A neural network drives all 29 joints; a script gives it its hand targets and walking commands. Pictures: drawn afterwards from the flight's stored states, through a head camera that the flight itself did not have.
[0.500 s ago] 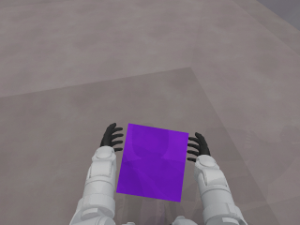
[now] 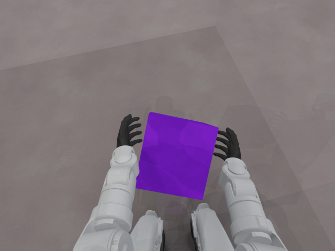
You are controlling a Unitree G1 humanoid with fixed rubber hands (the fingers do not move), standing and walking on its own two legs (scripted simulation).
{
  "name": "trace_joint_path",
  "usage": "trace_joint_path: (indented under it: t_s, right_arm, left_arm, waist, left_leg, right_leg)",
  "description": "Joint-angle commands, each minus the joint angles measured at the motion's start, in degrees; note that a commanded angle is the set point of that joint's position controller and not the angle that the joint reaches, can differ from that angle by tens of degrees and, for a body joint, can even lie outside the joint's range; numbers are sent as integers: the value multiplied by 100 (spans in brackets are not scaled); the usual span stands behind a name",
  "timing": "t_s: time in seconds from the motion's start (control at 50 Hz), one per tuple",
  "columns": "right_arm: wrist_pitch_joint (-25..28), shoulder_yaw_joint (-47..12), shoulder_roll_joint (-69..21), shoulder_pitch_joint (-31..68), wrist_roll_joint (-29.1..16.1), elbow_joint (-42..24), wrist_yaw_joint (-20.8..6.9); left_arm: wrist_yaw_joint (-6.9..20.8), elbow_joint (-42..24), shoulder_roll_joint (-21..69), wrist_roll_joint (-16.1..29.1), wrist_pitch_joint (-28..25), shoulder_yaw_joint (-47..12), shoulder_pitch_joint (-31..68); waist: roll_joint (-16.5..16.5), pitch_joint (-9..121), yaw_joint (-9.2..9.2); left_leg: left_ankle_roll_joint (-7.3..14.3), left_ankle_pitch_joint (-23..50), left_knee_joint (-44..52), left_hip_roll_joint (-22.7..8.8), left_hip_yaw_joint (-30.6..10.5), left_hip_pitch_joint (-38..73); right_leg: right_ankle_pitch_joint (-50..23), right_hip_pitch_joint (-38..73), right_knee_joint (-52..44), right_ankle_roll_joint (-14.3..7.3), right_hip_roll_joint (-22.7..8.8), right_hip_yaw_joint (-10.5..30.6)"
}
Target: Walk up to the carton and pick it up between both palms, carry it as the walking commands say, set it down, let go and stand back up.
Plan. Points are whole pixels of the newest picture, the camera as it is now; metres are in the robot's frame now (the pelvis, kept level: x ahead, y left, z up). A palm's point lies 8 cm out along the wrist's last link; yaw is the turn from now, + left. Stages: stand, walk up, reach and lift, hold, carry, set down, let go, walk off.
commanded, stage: set down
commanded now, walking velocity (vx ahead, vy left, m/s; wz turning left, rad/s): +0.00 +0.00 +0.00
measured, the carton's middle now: (173, 150) +0.40 +0.00 -0.16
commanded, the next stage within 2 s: none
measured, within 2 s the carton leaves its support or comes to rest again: neither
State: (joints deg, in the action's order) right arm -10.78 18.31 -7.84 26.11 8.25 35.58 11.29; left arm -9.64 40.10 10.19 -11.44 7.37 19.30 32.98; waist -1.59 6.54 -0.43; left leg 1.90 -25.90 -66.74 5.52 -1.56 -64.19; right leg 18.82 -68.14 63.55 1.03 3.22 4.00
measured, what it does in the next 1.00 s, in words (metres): lowers itself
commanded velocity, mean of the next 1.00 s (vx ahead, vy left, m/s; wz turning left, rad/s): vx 0.00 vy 0.00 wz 0.00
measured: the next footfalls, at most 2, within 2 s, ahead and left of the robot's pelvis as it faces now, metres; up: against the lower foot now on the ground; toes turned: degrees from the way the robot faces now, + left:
none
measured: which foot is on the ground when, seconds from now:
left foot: down 0.00-1.00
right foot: down 0.00-1.00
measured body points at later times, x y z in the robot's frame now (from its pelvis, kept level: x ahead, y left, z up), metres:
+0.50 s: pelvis +0.00 -0.02 -0.07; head +0.20 -0.03 +0.34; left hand +0.41 +0.12 -0.14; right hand +0.38 -0.15 -0.17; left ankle +0.05 +0.10 -0.64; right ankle +0.10 -0.12 -0.64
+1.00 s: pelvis -0.01 -0.02 -0.14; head +0.23 -0.03 +0.24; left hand +0.44 +0.13 -0.23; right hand +0.41 -0.15 -0.25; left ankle +0.05 +0.10 -0.64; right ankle +0.10 -0.12 -0.64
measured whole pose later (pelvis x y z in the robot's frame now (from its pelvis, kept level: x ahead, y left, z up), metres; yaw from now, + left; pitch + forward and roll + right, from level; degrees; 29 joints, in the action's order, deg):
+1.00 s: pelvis -0.01 -0.02 -0.14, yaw +2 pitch +40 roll +1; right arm -9.1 14.8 -4.6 41.1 0.8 38.9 18.3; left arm -9.0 46.3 0.7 -3.9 6.3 16.1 49.2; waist -0.1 8.5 -0.5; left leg -1.4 -34.7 -96.9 8.3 -3.1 -102.0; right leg 26.4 -106.9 93.6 1.1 7.5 3.9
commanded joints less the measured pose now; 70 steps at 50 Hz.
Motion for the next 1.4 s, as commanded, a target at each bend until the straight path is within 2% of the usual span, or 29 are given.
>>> trace_joint_path:
  t_s: [0.0,0.14,0.22,0.24,0.28,0.36,0.4,0.44,0.46,0.48,0.54,0.56,0.58,0.62,0.64,0.84,0.9,0.94,1.0,1.12,1.18,1.22,1.26,1.34,1.38]
  right_arm:
    - [320,-3375,-5333,4260,-419,-586,-1535]
    - [393,-3268,-5244,4334,-412,-563,-1367]
    - [469,-3372,-5215,4245,-518,-566,-1270]
    - [491,-3353,-5158,4225,-513,-577,-1238]
    - [525,-3368,-5063,4262,-546,-604,-1182]
    - [595,-3534,-5014,4445,-751,-784,-1094]
    - [600,-3519,-4956,4413,-751,-763,-1046]
    - [621,-3611,-4896,4453,-836,-860,-1002]
    - [620,-3593,-4845,4495,-843,-851,-975]
    - [622,-3635,-4883,4532,-863,-898,-956]
    - [636,-3688,-4776,4702,-935,-979,-905]
    - [634,-3652,-4732,4751,-928,-981,-897]
    - [622,-3656,-4768,4808,-954,-952,-893]
    - [612,-3673,-4758,4873,-972,-950,-861]
    - [612,-3641,-4760,4878,-965,-934,-854]
    - [551,-3573,-4794,5579,-1022,-897,-846]
    - [506,-3491,-4747,5742,-1014,-802,-841]
    - [485,-3498,-4760,5955,-1055,-828,-850]
    - [450,-3486,-4781,6196,-1085,-887,-849]
    - [376,-3415,-4741,6655,-1133,-827,-890]
    - [353,-3340,-4677,6847,-1136,-808,-912]
    - [335,-3294,-4677,7022,-1155,-771,-927]
    - [323,-3217,-4664,7077,-1157,-704,-944]
    - [295,-3082,-4627,7279,-1127,-590,-977]
    - [293,-3034,-4582,7432,-1128,-594,-997]
  left_arm:
    - [1542,362,5553,463,30,-3022,2690]
    - [1548,524,5418,539,-10,-3000,2772]
    - [1533,530,5214,583,-89,-3000,2670]
    - [1536,512,5204,631,-105,-3040,2702]
    - [1535,470,5122,685,-130,-3062,2750]
    - [1502,364,4841,806,-200,-3129,2889]
    - [1503,343,4738,862,-211,-3141,2970]
    - [1504,282,4656,910,-223,-3181,2959]
    - [1511,308,4626,966,-223,-3182,3023]
    - [1512,327,4587,951,-220,-3153,3002]
    - [1522,323,4486,1010,-217,-3159,3136]
    - [1525,339,4475,1020,-205,-3164,3168]
    - [1525,331,4424,1003,-198,-3140,3228]
    - [1539,347,4412,1037,-181,-3127,3286]
    - [1546,373,4432,1050,-179,-3125,3324]
    - [1593,484,4479,1059,-86,-3037,3882]
    - [1582,510,4463,1083,-40,-3052,4132]
    - [1573,504,4483,1079,-14,-3049,4263]
    - [1554,449,4541,1137,19,-3120,4469]
    - [1496,559,4581,1126,103,-3076,4790]
    - [1471,541,4581,1168,118,-3099,5039]
    - [1460,608,4600,1153,139,-3063,5145]
    - [1454,645,4647,1164,159,-3067,5226]
    - [1438,741,4621,1173,168,-2986,5450]
    - [1429,854,4633,1139,192,-2925,5535]
  waist:
    - [259,4201,7]
    - [238,4296,129]
    - [234,4516,21]
    - [206,4557,77]
    - [237,4625,74]
    - [229,4975,-28]
    - [288,4974,34]
    - [286,5206,-43]
    - [319,5167,28]
    - [339,5237,-51]
    - [359,5350,-96]
    - [367,5360,-36]
    - [367,5329,-93]
    - [363,5469,-95]
    - [406,5474,-49]
    - [350,5737,-109]
    - [333,5786,-47]
    - [302,5834,-94]
    - [307,6095,4]
    - [229,6106,-46]
    - [228,6176,31]
    - [203,6209,-11]
    - [112,6132,38]
    - [135,6030,91]
    - [95,6016,72]
  left_leg:
    - [-139,992,983,264,-523,1310]
    - [-147,915,504,361,-457,722]
    - [-159,1134,219,409,-376,410]
    - [-169,1131,158,429,-365,339]
    - [-170,1113,42,453,-348,189]
    - [-143,1161,-221,479,-295,15]
    - [-139,1124,-318,503,-271,-162]
    - [-134,1173,-447,506,-232,-282]
    - [-135,1135,-503,518,-229,-357]
    - [-123,1133,-540,519,-207,-413]
    - [-132,1123,-714,543,-160,-627]
    - [-126,1095,-750,543,-175,-635]
    - [-122,1054,-780,535,-161,-711]
    - [-134,1000,-924,549,-116,-896]
    - [-133,1037,-969,546,-121,-924]
    - [-177,964,-1528,560,-1,-1501]
    - [-201,906,-1678,556,0,-1579]
    - [-203,901,-1791,562,10,-1637]
    - [-212,924,-1974,579,32,-1624]
    - [-228,836,-2250,584,75,-1732]
    - [-241,863,-2404,594,69,-1752]
    - [-239,828,-2482,587,87,-1804]
    - [-252,837,-2553,587,83,-1870]
    - [-254,799,-2714,594,85,-2058]
    - [-249,766,-2789,591,99,-2068]
  right_leg:
    - [-639,2815,-196,-121,559,-90]
    - [-626,2397,168,-78,583,-97]
    - [-933,2304,371,-33,600,-65]
    - [-962,2274,421,-32,605,-62]
    - [-986,2206,515,-17,599,-66]
    - [-1057,2100,738,29,618,-55]
    - [-1094,2072,800,47,623,-65]
    - [-1210,2162,897,57,625,-48]
    - [-1171,2100,928,70,632,-48]
    - [-1188,2105,980,80,637,-56]
    - [-1242,2054,1125,101,657,-57]
    - [-1201,1952,1184,110,666,-92]
    - [-1139,1859,1230,122,674,-104]
    - [-1152,1906,1318,120,675,-85]
    - [-1196,1822,1383,140,689,-122]
    - [-1175,1297,1984,170,757,-241]
    - [-1078,1073,2164,178,778,-314]
    - [-1068,959,2304,167,783,-338]
    - [-1041,872,2466,166,797,-406]
    - [-845,475,2797,152,812,-505]
    - [-816,252,2970,140,816,-576]
    - [-754,190,3081,138,812,-593]
    - [-767,44,3166,116,811,-625]
    - [-717,-181,3351,119,799,-667]
    - [-647,-317,3443,114,794,-696]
